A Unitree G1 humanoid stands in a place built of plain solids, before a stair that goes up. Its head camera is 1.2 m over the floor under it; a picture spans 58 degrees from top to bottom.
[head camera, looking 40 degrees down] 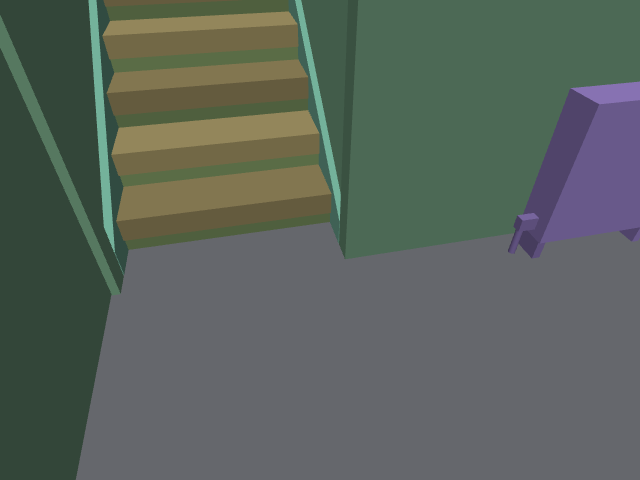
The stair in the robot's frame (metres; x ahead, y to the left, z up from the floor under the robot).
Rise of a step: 0.17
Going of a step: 0.23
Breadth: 0.87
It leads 13 degrees to the left of straight ahead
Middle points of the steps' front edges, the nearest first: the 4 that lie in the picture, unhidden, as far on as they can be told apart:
1.44 0.38 0.16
1.67 0.43 0.33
1.90 0.48 0.50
2.12 0.53 0.67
